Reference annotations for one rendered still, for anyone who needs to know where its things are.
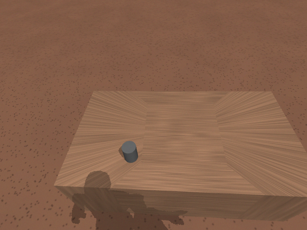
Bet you can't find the can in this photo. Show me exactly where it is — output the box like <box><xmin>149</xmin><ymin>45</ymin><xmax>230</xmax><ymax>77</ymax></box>
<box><xmin>121</xmin><ymin>141</ymin><xmax>138</xmax><ymax>163</ymax></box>

